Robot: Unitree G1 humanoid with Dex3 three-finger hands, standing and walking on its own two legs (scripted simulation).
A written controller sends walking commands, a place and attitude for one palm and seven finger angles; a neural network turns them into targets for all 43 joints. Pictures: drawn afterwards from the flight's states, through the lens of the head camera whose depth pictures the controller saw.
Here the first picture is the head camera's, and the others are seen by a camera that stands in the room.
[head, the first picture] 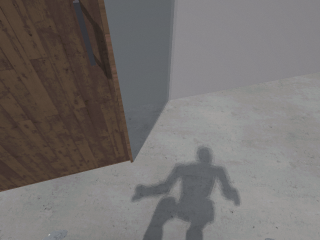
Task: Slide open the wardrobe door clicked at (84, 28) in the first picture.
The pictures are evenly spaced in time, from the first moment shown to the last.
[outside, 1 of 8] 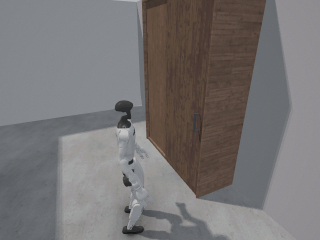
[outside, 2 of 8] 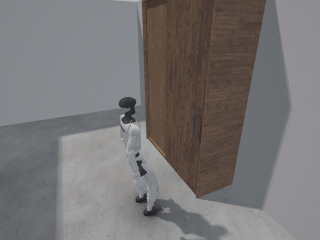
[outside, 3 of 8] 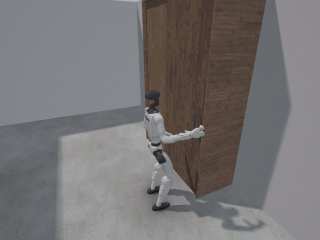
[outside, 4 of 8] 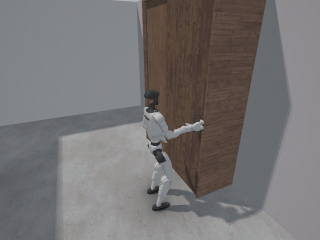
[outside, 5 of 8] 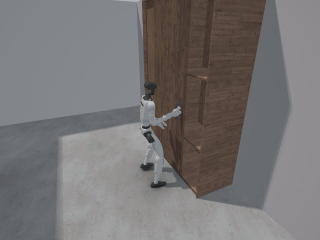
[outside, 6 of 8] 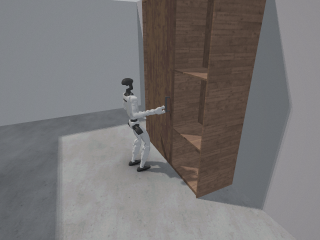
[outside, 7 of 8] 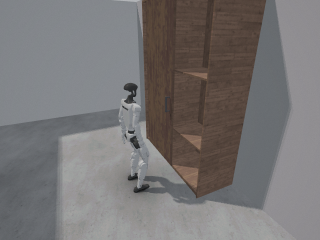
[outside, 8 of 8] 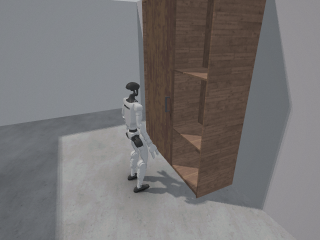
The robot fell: no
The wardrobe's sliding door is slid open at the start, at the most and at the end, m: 0.00 0.64 0.64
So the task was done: yes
